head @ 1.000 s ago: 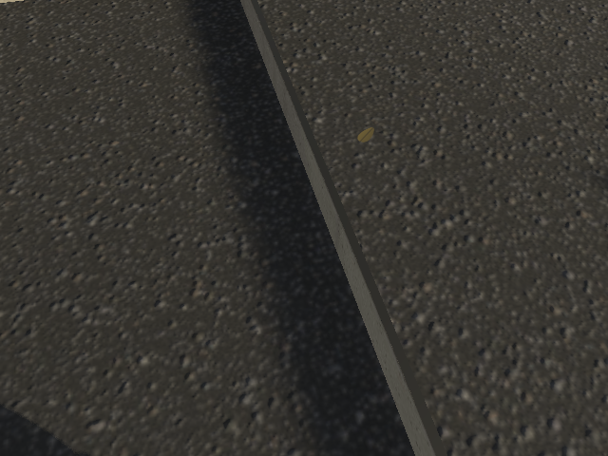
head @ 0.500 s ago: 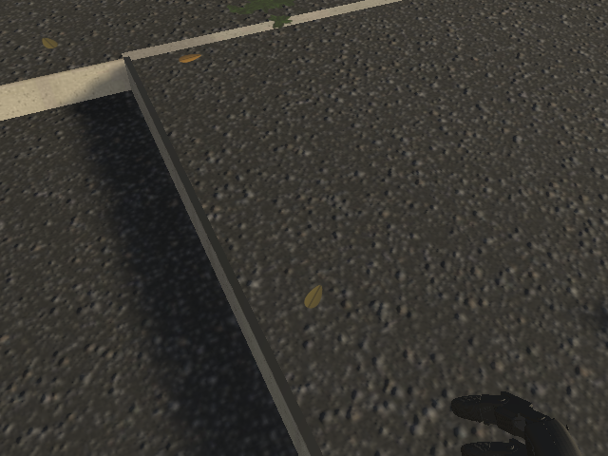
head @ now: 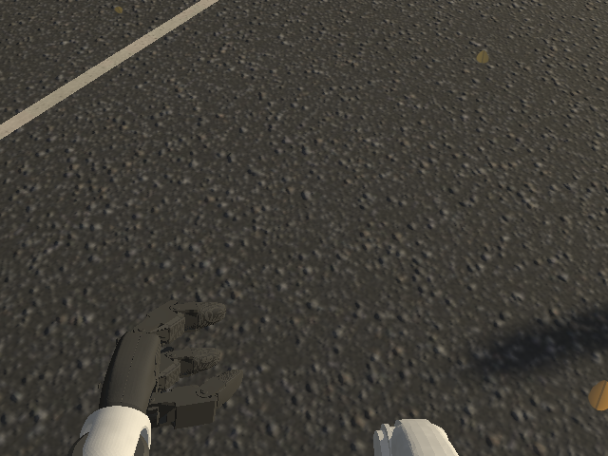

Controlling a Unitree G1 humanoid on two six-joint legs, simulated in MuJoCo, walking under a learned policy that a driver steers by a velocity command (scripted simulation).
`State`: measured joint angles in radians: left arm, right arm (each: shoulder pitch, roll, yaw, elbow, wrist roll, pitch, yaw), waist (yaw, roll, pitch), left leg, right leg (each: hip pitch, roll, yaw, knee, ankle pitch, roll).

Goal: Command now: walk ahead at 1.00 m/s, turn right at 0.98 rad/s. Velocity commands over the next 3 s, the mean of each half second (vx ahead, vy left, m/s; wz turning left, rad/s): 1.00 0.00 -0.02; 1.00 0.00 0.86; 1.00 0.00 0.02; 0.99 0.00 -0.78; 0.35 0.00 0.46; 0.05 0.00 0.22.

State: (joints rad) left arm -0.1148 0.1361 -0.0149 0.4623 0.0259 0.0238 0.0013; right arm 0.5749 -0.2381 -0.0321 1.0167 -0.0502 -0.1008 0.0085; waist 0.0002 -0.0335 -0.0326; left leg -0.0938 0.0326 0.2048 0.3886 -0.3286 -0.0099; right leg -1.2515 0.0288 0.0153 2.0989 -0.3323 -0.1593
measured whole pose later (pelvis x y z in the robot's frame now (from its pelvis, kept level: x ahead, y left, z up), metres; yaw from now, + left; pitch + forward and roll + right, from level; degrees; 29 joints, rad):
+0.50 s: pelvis +0.44 -0.01 +0.11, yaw +0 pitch +3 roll +0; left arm 0.45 0.28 0.05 0.89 0.00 -0.15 0.02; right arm 0.11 -0.25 -0.05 0.64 0.00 -0.03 0.06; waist 0.04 0.02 0.00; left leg -0.82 0.01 0.10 0.82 0.05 0.10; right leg 0.19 0.05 -0.22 0.23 -0.36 -0.04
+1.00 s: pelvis +0.93 +0.01 +0.10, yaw +28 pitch +3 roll -1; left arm 0.00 0.25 -0.03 0.55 0.05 -0.10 0.01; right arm 0.44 -0.36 -0.10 0.80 0.00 -0.06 0.01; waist -0.11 0.03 0.01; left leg -0.06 -0.15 -0.27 0.83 -0.49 0.12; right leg -0.56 -0.03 0.05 0.61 -0.10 0.05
